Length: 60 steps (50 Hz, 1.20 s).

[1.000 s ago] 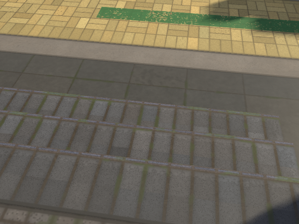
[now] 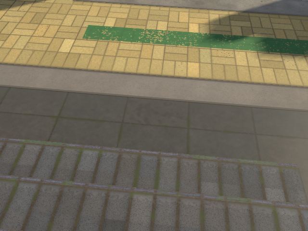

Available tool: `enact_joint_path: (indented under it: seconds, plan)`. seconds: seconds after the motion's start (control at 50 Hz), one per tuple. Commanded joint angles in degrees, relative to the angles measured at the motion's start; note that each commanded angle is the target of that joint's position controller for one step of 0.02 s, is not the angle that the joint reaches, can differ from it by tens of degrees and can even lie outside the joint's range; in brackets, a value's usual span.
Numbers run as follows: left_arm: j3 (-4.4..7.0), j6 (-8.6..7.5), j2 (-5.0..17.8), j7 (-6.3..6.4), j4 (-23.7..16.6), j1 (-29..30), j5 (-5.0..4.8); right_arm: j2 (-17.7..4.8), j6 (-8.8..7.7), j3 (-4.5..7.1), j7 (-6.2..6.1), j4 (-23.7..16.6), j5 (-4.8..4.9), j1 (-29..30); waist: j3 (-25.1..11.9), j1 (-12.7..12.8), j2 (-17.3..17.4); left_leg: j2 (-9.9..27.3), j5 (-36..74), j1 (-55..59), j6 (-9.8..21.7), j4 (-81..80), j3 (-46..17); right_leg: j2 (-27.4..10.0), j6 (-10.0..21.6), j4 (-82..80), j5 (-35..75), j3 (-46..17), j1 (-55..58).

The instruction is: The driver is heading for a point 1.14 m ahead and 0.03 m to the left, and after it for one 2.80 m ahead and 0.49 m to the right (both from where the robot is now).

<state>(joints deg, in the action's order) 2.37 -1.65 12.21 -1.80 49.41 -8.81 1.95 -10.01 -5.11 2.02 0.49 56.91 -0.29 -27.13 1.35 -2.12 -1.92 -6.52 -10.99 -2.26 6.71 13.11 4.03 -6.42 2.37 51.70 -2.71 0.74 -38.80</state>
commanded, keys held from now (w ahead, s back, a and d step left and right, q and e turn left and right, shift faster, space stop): w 1.00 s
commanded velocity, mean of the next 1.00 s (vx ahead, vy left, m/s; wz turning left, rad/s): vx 0.50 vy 0.00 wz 0.00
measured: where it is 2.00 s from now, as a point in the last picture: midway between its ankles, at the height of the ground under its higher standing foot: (146, 189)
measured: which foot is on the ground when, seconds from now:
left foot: down 0.00-0.26, up 0.28-0.88, down 0.90-1.00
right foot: up 0.00-0.22, down 0.24-0.92, up 0.94-1.00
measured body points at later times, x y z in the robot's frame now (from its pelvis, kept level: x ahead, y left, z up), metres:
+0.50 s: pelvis +0.27 -0.05 +0.00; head +0.28 -0.06 +0.45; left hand +0.26 +0.20 -0.14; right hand +0.34 -0.31 -0.14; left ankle +0.34 +0.12 -0.68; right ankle +0.26 -0.10 -0.75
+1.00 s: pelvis +0.55 +0.02 -0.12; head +0.58 +0.04 +0.33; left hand +0.46 +0.27 -0.27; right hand +0.69 -0.22 -0.24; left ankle +0.61 +0.10 -0.85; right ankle +0.37 -0.11 -0.64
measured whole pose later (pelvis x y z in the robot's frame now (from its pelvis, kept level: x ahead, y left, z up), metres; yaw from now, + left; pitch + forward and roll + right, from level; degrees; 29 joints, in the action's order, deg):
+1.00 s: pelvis +0.55 +0.02 -0.12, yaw +1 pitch +0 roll -1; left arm 2.0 -3.4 13.0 2.8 59.7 -25.9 -0.5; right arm -11.5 -3.6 3.1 1.5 52.5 -1.3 -7.4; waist 4.1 3.6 -1.7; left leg -0.8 -9.8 -20.4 5.1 31.6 5.1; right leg 1.7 4.8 91.6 -36.3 -1.3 -19.1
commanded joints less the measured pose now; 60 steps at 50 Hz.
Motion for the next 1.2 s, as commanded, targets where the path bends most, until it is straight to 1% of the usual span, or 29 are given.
enact_joint_path:
  seconds: [0.02, 0.16, 0.22, 0.24, 0.26, 0.28, 0.3, 0.32, 0.36, 0.44, 0.54, 0.64, 0.7, 0.78, 0.84, 0.88, 0.9, 0.92, 0.94, 0.96, 0.98, 1.0, 1.02, 1.04, 1.06, 1.08, 1.12, 1.16, 1.2]
  plan:
    - [-0.08, -0.47, 1.48, -0.21, -4.22, 6.05, -0.33, -5.96, -0.8, 0.68, -0.51, -1.49, 0.13, -3.57, 4.67, -0.13, 4.29, 15.72, 16.01, -1.92, 4.03, -6.39, -9.73, 1.16, -0.47, -7.3, 5.93, 1.83, -1.76]
    - [-0.2, -1.06, 2.24, -0.15, -6.9, 13.31, -0.9, -7.49, 0.08, 0.3, -1.61, 0.76, -0.99, -5.72, 5.06, -0.97, 6.38, 17.23, 35.63, 6.03, 3.32, -0.1, -7.06, 5.92, 1.74, -18.74, -0.52, 4.31, 6.38]
    - [1.12, -2.18, 4.87, 1.17, -1.91, -2.36, -0.69, -9.56, 0.37, 0.7, -2.08, 0.9, -0.92, -2.86, -2.65, 5.9, 6.12, 16.55, 51.63, 8.34, 1.9, 17.3, -5.6, 10.13, 5.48, -24.0, -5.7, 4.88, 23.41]
    - [2.01, -2.92, 7.17, 1.81, 0.55, -12.49, 0.26, -9.07, 0.31, 0.47, -2.05, 0.18, -0.21, -1.87, -8.71, 10.3, 4.06, 15.21, 41.38, -0.35, 0.96, 30.54, -4.29, 4.48, 8.17, -25.58, -3.39, -1.0, 38.49]
    - [3.54, -3.05, 13.52, 2.33, 1.33, -20.26, 1.96, -3.9, 0.22, -0.65, -1.5, -1.63, 1.53, -6.97, -18.53, 9.26, -6.85, 7.76, 9.41, -19.71, -1.69, 52.98, -0.43, -13.39, 14.42, -25.54, -5.58, -24.77, 58.59]
    - [3.42, -2.15, 11.64, 1.48, 1.29, -18.14, -0.34, -6.51, 0.39, 0.39, -1.44, 0.32, 0.97, -9.87, -21.25, 8.03, -7.2, 1.59, -19.69, -30.44, -1.65, 63.67, -5.22, -17.86, 19.36, -32.25, -7.96, -40.6, 60.11]
    - [2.78, -1.73, 9.1, 1.1, 0.95, -12.66, -1.47, -9.33, 0.43, 1.43, -1.5, -0.9, 0.03, -3.95, -10.59, 6.29, -2.28, 5.49, -14.04, -34.97, -1.16, 64.78, -8.11, -14.39, 17.3, -34.45, -10.45, -31.53, 51.62]
    - [2.07, -1.99, 6.54, 0.83, -0.2, -7.43, -1.5, -8.9, 0.11, 1.42, -1.2, -2.41, -0.06, 0.57, -4.39, 4.89, -0.49, 7.66, -9.21, -33.06, -1.18, 60.81, -8.22, -12.7, 15.77, -37.44, -5.67, -24.29, 42.06]
    - [1.17, -2.91, 3.56, 0.93, 0.9, -6.27, -1.39, -6.91, 1.48, 1.46, -0.87, -2.86, -1.14, 2.91, 0.96, 1.74, -0.21, 10.56, -6.98, -27.91, -2.07, 53.31, -8.03, -7.79, 11.77, -40.33, 2.04, -15.01, 31.61]
    - [1.18, -4.84, 5.48, 0.95, 3.35, -11.48, -1.66, -5.11, 4.2, 1.6, -0.18, -3.27, -1.36, 4.97, 1.75, -0.17, -0.57, 11.2, -2.27, -28.0, -3.77, 46.26, -6.21, -5.16, 10.65, -43.27, 7.81, -9.55, 29.57]
    - [0.99, -3.68, 6.49, 1.58, 5.48, -18.12, -1.35, -5.62, 5.03, 1.77, 1.28, -5.43, -1.3, 13.87, 2.03, 1.96, -1.53, 12.73, 12.54, -34.05, -4.69, 38.7, -4.36, -3.86, 10.22, -42.83, 11.1, -6.17, 33.36]
    - [0.65, -4.7, 5.86, 2.64, 7.5, -23.21, -1.49, -7.1, 3.72, 2.35, 1.15, -8.27, -1.53, 23.7, 5.02, 4.24, -1.12, 13.1, 20.83, -44.32, -3.98, 31.46, -5.92, -4.1, 10.55, -39.55, 6.75, -7.87, 41.53]
    - [0.37, -4.59, 5.3, 3.49, 7.42, -22.24, -1.08, -6.16, 3.18, 1.83, 1.65, -9.45, -2.18, 28.15, 6.26, 5.34, 0.87, 11.95, 29.22, -37.26, -4.19, 21.84, -4.36, -1.57, 8.91, -35.38, 4.91, -4.68, 37.07]
    - [0.25, -4.51, 5.33, 4.14, 8.16, -22.69, -0.19, -5.5, 2.98, 1.42, 2.23, -11.26, -1.05, 31.23, 7.83, 7.56, -0.34, 11.73, 31.38, -31.26, -3.12, 13.49, -3.96, -2.28, 8.68, -26.96, 0.97, -5.54, 35.07]
    - [0.36, -3.61, 6.06, 4.56, 8.93, -24.53, 0.64, -6.24, 2.14, 1.43, 1.7, -11.11, -1.17, 30.14, 7.93, 9.01, -0.07, 11.63, 26.25, -27.85, -2.58, 6.9, -3.95, -2.07, 8.7, -18.94, 6.54, -6.68, 39.24]
    - [0.61, -2.57, 7.37, 4.5, 9.58, -25.3, 0.7, -7.77, 1.48, 2.26, 0.45, -7.86, -1.65, 20.53, 3.11, 5.73, 2.24, 9.03, 20.51, -17.39, -1.07, 5.12, -1.02, -1.25, 8.94, -4.48, 17.91, -6.07, 40.37]
    - [0.51, -2.02, 7.52, 4.61, 9.89, -24.44, 0.27, -8.45, 0.95, 2.89, 0.03, -3.41, -2.12, 9.03, -2.06, 0.58, 5.13, 8.31, 25.05, -4.18, -0.48, 3.24, 1.14, 1.31, 8.2, 10.01, 15.77, -3.47, 36.03]
    - [0.41, -2.09, 5.49, 4.54, 10.58, -25.51, -0.69, -11.98, 0.55, 3.96, 0.27, -0.34, -3.04, -1.46, -7.87, -3.11, 10.12, 14.01, 36.97, 13.09, 1.74, 11.33, -4.13, 6.39, 6.5, 32.77, -9.4, -0.79, 21.18]
    - [0.15, -2.54, 1.82, 4.8, 10.26, -33.54, -3.66, -13.0, 0.47, 3.57, 1.09, -0.72, -2.95, -4.99, -19.79, 0.1, 16.76, 27.97, 60.22, 35.27, 6.25, 31.58, -17.03, 9.6, 3.81, 53.22, -46.53, -3.01, 0.67]
    - [0.51, -2.91, 6.57, 5.3, 8.17, -30.38, -5.0, -14.96, 1.46, 4.51, 1.86, -0.85, 0.34, -7.79, -27.77, -5.45, 15.67, 34.78, 37.7, 39.23, 13.73, 22.47, -30.27, 9.39, 3.27, 56.84, -41.34, -5.07, -9.33]
    - [0.81, -2.69, 7.32, 5.26, 6.01, -20.19, -3.46, -13.14, 2.29, 4.16, 0.79, -1.66, -0.08, -3.05, -17.4, -5.16, 11.65, 33.21, 12.96, 27.22, 14.0, 10.72, -30.04, 6.85, 1.91, 53.84, -31.92, -1.77, -15.41]
    - [1.05, -2.6, 8.56, 4.13, 4.88, -13.2, -1.74, -8.29, 2.53, 2.45, 0.03, -3.97, -0.4, 6.01, -5.61, -2.62, 3.21, 26.99, 5.31, 11.07, 9.62, 4.35, -22.56, 4.28, 1.7, 42.07, -23.32, -1.94, -11.25]
    - [1.34, -1.85, 6.98, 3.13, 4.66, -13.44, -0.38, -9.49, 2.1, 2.5, -0.46, -3.63, -1.36, 7.21, -2.12, -0.44, 7.96, 29.02, 9.48, 1.05, 11.25, 3.8, -23.69, 3.39, 1.43, 38.06, -21.65, -3.61, -5.85]
    - [1.52, -0.53, 6.99, 2.42, 5.94, -14.63, 0.91, -7.81, 1.31, 1.75, -0.34, -3.29, -1.13, 7.71, 2.38, 2.68, 3.29, 25.71, 12.48, -8.72, 9.01, 2.42, -19.8, 0.98, 0.79, 26.94, -17.88, -5.34, 0.5]
    - [1.4, 0.58, 4.72, 2.17, 7.15, -15.54, 1.43, -7.62, 0.46, 1.69, -0.39, -1.95, -0.81, 7.1, 4.3, 3.81, 4.68, 23.89, 19.35, -13.47, 8.09, 3.14, -17.11, 1.6, 0.16, 23.66, -15.17, -5.57, 3.77]
    - [0.81, 1.1, 2.1, 1.68, 7.22, -15.51, 0.81, -8.55, -0.63, 1.97, -0.41, -1.42, -0.01, 7.09, 4.72, 5.39, 3.98, 20.0, 24.74, -17.19, 6.34, 2.38, -12.49, 1.48, -1.04, 14.55, -9.94, -4.61, 7.31]
    - [0.52, 1.57, 0.95, 1.38, 6.89, -14.18, 1.44, -8.8, -0.89, 1.78, -0.62, 0.53, -0.03, 4.65, 2.55, 5.6, 6.77, 18.98, 42.91, -15.41, 6.82, 4.62, -8.07, 2.59, -1.29, 7.24, -6.36, -1.26, 9.64]
    - [0.62, 1.66, 1.74, 1.26, 8.0, -15.73, 0.38, -7.05, -0.49, 1.12, -0.38, 0.64, -0.5, 3.48, -0.96, 5.83, 6.73, 18.6, 46.7, -13.64, 6.2, 7.35, -6.07, 2.45, 0.24, 5.92, 1.15, -0.39, 11.33]
    - [0.96, 0.32, 2.82, 0.92, 5.04, -7.18, 0.05, -5.38, -0.51, 0.38, -0.95, 2.31, 0.27, 0.75, 0.71, 3.47, 6.15, 17.27, 36.33, -7.49, 5.44, 8.46, -7.41, 1.44, 1.66, -1.86, 12.22, -2.46, 4.06]
Velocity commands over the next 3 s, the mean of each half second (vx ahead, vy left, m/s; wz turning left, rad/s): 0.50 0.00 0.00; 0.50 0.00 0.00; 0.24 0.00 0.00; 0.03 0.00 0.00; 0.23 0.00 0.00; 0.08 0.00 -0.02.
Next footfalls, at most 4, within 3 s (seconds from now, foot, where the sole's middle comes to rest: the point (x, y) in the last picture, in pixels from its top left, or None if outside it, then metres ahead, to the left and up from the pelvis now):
0.24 right None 0.30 -0.10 -0.78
0.90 left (131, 210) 0.65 0.10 -0.88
1.42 right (165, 177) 0.88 -0.08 -0.99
1.88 left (124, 196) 0.72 0.14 -0.88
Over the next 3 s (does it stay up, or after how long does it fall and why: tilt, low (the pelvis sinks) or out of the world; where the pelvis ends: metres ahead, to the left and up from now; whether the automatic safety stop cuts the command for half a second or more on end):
stays up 0.91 -0.01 -0.22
